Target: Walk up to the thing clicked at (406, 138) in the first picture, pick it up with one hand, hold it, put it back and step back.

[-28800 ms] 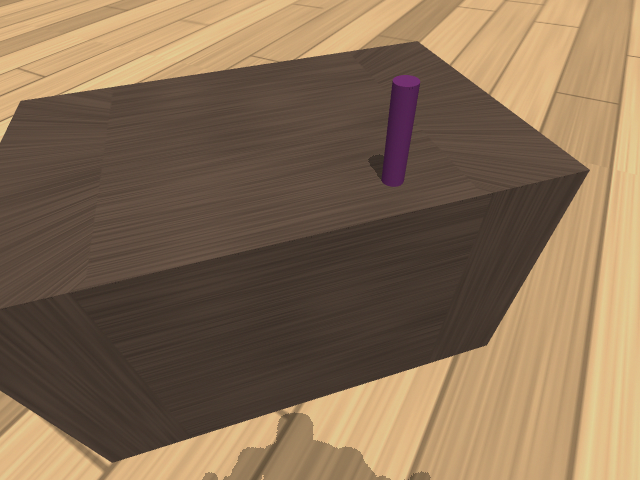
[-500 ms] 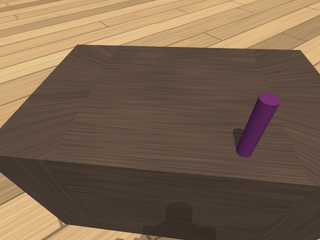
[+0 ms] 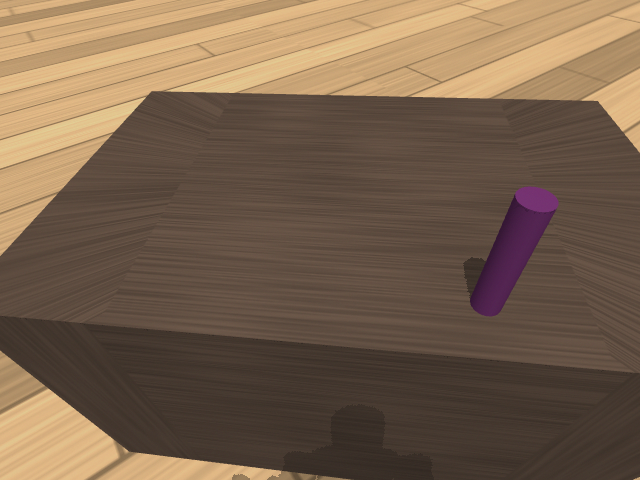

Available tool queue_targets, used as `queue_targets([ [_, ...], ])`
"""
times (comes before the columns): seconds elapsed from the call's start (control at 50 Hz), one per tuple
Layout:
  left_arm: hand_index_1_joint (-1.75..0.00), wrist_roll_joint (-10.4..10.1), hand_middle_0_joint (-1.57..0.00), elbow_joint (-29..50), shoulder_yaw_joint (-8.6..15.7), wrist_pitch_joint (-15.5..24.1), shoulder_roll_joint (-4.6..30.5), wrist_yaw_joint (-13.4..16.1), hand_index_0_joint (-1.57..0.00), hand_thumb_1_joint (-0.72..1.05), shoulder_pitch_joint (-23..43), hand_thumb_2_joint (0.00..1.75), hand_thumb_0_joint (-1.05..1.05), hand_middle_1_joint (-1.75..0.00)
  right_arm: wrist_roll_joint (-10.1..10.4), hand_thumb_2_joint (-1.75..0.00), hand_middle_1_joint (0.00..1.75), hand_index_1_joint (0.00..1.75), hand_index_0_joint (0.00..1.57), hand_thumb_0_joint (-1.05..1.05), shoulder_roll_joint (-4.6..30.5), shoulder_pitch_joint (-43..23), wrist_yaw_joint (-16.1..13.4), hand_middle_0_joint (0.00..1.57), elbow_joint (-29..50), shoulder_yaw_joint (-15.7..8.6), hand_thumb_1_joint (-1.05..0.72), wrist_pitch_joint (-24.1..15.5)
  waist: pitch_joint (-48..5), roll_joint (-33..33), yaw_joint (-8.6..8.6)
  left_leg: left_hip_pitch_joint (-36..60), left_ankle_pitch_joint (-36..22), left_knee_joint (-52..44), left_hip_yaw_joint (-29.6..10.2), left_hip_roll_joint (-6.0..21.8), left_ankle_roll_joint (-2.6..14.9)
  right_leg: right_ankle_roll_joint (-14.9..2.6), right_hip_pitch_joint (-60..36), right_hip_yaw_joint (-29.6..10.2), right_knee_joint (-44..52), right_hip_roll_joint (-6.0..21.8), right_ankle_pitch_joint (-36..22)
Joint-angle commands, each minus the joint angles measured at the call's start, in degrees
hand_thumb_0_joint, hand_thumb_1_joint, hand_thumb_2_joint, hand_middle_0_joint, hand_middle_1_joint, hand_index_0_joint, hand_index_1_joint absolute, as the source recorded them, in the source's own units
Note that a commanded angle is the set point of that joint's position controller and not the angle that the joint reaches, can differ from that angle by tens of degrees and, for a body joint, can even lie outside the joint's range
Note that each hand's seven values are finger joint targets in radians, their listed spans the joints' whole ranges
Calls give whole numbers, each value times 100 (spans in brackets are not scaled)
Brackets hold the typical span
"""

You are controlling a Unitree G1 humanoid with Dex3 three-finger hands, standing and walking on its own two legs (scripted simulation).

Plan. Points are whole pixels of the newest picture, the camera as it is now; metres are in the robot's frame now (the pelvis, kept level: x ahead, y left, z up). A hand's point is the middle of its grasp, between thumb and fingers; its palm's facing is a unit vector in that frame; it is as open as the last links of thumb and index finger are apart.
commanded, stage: stand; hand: right
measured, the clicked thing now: (507, 259) +0.41 -0.22 +0.07
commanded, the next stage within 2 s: step back in 0.18 s
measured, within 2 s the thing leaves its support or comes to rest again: neither
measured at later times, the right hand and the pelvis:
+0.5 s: hand out of the picture +0.02 -0.25 -0.17, palm faces -0.06 +0.89 -0.44, open 7.4 cm; pelvis -0.05 +0.05 -0.03, yaw +2 degrees
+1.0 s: hand out of the picture -0.03 -0.22 -0.18, palm faces +0.04 +0.93 -0.36, open 7.4 cm; pelvis -0.14 +0.04 -0.02, yaw -4 degrees
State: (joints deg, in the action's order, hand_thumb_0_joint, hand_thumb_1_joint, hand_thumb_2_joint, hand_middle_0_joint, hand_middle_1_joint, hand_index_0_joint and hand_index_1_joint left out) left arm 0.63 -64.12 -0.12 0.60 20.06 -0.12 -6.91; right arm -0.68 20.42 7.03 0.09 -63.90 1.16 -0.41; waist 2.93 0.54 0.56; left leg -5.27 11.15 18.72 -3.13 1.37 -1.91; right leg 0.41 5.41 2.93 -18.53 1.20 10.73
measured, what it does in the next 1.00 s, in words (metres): walks backwards: right foot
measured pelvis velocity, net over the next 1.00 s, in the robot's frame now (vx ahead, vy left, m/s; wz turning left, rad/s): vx -0.14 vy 0.04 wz -0.08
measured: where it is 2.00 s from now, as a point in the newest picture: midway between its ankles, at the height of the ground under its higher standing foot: outside the picture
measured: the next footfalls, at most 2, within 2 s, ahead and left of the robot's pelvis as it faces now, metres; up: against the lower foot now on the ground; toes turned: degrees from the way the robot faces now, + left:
right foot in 0.90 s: -0.10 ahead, -0.07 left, +0.00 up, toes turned -2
left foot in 1.26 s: -0.17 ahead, +0.18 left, +0.00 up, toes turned -2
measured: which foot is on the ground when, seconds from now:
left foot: down 0.00-0.92, up 0.94-1.00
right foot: down 0.00-0.50, up 0.52-0.88, down 0.90-1.00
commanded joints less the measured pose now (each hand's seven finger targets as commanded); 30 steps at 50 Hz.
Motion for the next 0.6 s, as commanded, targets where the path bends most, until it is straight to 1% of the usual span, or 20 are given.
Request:
queue_targets([
  [0.0, -30, -19, -20, 278, 278, 85, 1255, 49, -20, 90, 171, 90, 0, -30, 2, -90, 30, 30, 20, 0, 1199, -125, -88, 20, 327, -260, -90, -94, -287, -21, 1, -235, -892, -292, -352, 554, 263, -164, -180, -540, 261, 672, -712],
  [0.14, -30, -7, -20, 287, 289, 81, 1246, 56, -20, 90, 203, 90, 0, -30, 4, -90, 30, 30, 20, 0, 1187, -112, -93, 20, 348, -263, -90, -103, -342, 5, -9, -243, -948, -286, -355, 543, 261, -154, -231, -525, 252, 678, -744],
  [0.16, -30, -109, -20, 423, 569, 17, 1561, 88, -20, 90, 211, 90, 0, -30, 30, -90, 30, 30, 20, 0, 1499, -300, -55, 20, 439, -420, -90, 6, 343, -15, 48, -713, -1797, 339, -371, 421, 457, -217, 179, -543, -257, 617, -1566],
  [0.18, -30, -119, -20, 511, 588, -5, 1548, 112, -20, 90, 122, 90, 0, -30, 69, -90, 30, 30, 20, 0, 1401, -176, -56, 20, 540, -425, -90, 40, 98, -80, 10, -700, -2076, 592, -274, 405, 498, -307, 42, -503, -401, 646, -1889],
  [0.22, -30, -126, -20, 702, 664, -47, 1553, 123, -20, 90, 111, 90, 0, -30, 109, -90, 30, 30, 20, 0, 1305, -5, -49, 20, 673, -465, -90, 88, -477, -310, -18, -569, -2022, 1332, -97, 210, 529, -647, -27, -686, -504, 905, -2223],
  [0.24, -30, -123, -20, 795, 700, -78, 1596, 122, -20, 90, 194, 90, 0, -30, 122, -90, 30, 30, 20, 0, 1289, 37, -51, 20, 742, -496, -90, 129, -638, -423, -33, -576, -1651, 1745, 10, 16, 476, -874, 69, -857, -451, 1136, -2307],
  [0.26, -30, -78, -20, 978, 708, -102, 1663, 119, -20, 90, 380, 90, 0, -30, 113, -90, 30, 30, 20, 0, 1306, 63, -38, 20, 828, -545, -90, 185, -693, -720, -62, -674, -447, 2413, 155, -231, 451, -1139, 256, -1212, -339, 1526, -2272],
  [0.28, -30, -9, -20, 1133, 722, -114, 1697, 136, -20, 90, 570, 90, 0, -30, 80, -90, 30, 30, 20, 0, 1259, 176, -31, 20, 888, -575, -90, 257, -595, -1063, -83, -963, 1335, 3183, 108, -399, 462, -1483, 508, -1557, -237, 1992, -2221],
  [0.3, -30, 62, -20, 1244, 735, -121, 1729, 152, -20, 90, 627, 90, 0, -30, 46, -90, 30, 30, 20, 0, 1266, 308, -24, 20, 929, -616, -90, 321, -424, -1097, -92, -1048, 2048, 3724, -211, -260, 488, -1690, 960, -1705, -250, 2256, -2145],
  [0.34, -30, 104, -20, 1460, 719, -116, 1704, 179, -20, 90, 979, 90, 0, -30, 92, -90, 30, 30, 20, 0, 1280, 557, 14, 20, 1050, -670, -90, 365, -249, -1096, -312, -1139, 2049, 3982, -458, -121, 558, -1555, 1316, -1365, -500, 2055, -2105],
  [0.38, -30, 147, -20, 1570, 688, -130, 1633, 188, -20, 90, 992, 90, 0, -30, 98, -90, 30, 30, 20, 0, 1288, 703, 15, 20, 1088, -699, -90, 326, -341, -1140, -285, -1318, 1724, 3127, -179, -62, 473, -1279, 957, -1152, -831, 1790, -2087],
  [0.4, -30, 138, -20, 1634, 688, -148, 1619, 191, -20, 90, 947, 90, 0, -30, 48, -90, 30, 30, 20, 0, 1280, 797, 18, 20, 1093, -705, -90, 294, -430, -1044, -258, -1267, 1386, 2450, -76, -23, 448, -1082, 764, -1032, -1133, 1625, -1914],
  [0.44, -30, 48, -20, 1694, 639, -271, 1505, 156, -20, 90, 842, 90, 0, -30, -75, -90, 30, 30, 20, 0, 1232, 934, 8, 20, 1036, -759, -90, 192, -463, -502, -295, -860, -300, 728, 253, -153, 373, -728, 783, -652, -2080, 1076, -1212],
  [0.46, -30, -28, -20, 1740, 592, -328, 1157, 143, -20, 90, 420, 90, 0, -30, -214, -90, 30, 30, 20, 0, 1595, 675, -19, 20, 1208, -853, -90, 144, -400, 569, -76, -673, -1671, 222, -1082, 671, 583, -427, 1333, -401, -3003, 269, -97],
  [0.48, -30, -60, -20, 1758, 562, -377, 989, 191, -20, 90, 274, 90, 0, -30, -246, -90, 30, 30, 20, 0, 2137, 493, -18, 20, 1378, -935, -90, 99, -437, 1329, -7, -353, -3026, 175, -2261, 1532, 1035, -247, 2248, -675, -3834, -705, 2614],
  [0.5, -30, 0, -20, 1710, 646, -403, 1243, 267, -20, 90, 438, 90, 0, -30, -122, -90, 30, 30, 20, 0, 2440, 510, -17, 20, 1419, -978, -90, 96, -689, 1321, -295, -783, -2945, 106, -2896, 2041, 1697, -202, 1951, -1379, -4620, -837, 3112],
  [0.52, -30, 10, -20, 1675, 667, -420, 1344, 294, -20, 90, 588, 90, 0, -30, -114, -90, 30, 30, 20, 0, 2161, 320, -57, 20, 1465, -932, -90, 91, -594, 806, -253, -820, -2684, 189, -2469, 1872, 1634, -237, 2045, -1671, -5039, -771, 2847],
  [0.54, -30, -41, -20, 1644, 647, -425, 1311, 293, -20, 90, 345, 90, 0, -30, -138, -90, 30, 30, 20, 0, 1885, 7, -108, 20, 1512, -846, -90, 100, -527, 655, -6, -459, -2735, 411, -1683, 1515, 1447, -250, 2368, -1709, -5278, -752, 2387],
  [0.56, -30, -107, -20, 1548, 637, -413, 1259, 268, -20, 90, 49, 90, 0, -30, -172, -90, 30, 30, 20, 0, 1653, -220, -155, 20, 1567, -791, -90, 98, -536, 715, 180, -106, -2783, 634, -1235, 1239, 1328, -226, 2601, -1633, -5353, -707, 1949],
  [0.58, -30, -96, -20, 1565, 640, -389, 1307, 246, -20, 90, -120, 90, 0, -30, -124, -90, 30, 30, 20, 0, 1579, -74, -201, 20, 1621, -794, -90, 84, -638, 862, 163, 159, -2886, 801, -1070, 1187, 1280, -170, 2658, -1450, -5265, -634, 1743],
])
